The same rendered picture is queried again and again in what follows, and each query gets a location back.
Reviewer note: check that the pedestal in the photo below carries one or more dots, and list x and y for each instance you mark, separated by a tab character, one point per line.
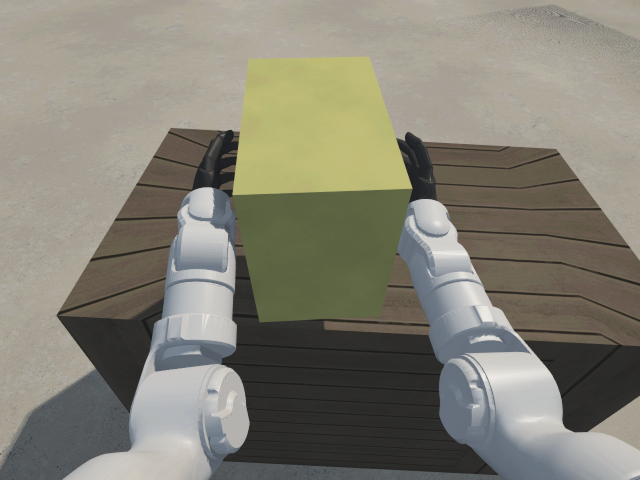
364	392

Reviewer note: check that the robot left forearm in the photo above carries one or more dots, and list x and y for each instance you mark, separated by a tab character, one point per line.
196	328

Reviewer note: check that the robot right upper arm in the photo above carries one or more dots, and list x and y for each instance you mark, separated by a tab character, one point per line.
507	408

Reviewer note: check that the carton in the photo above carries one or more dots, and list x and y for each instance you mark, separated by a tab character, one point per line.
320	190

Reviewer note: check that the robot left upper arm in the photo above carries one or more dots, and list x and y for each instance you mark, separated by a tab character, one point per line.
184	422

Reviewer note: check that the robot right forearm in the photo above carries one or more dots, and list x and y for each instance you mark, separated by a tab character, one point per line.
459	312

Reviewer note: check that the left robot hand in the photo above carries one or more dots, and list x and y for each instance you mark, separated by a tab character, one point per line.
208	172

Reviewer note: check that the right robot hand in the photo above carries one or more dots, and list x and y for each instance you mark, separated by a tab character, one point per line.
419	168

